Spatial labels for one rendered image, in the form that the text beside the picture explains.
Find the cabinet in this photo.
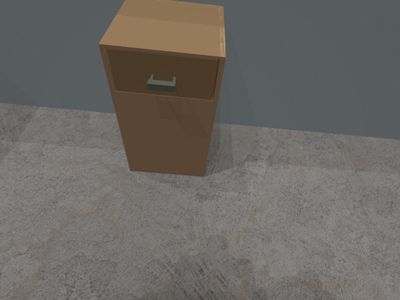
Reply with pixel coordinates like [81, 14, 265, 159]
[99, 0, 226, 177]

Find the handle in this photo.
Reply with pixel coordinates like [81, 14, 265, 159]
[147, 74, 176, 93]

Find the drawer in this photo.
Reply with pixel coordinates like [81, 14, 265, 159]
[107, 48, 218, 100]

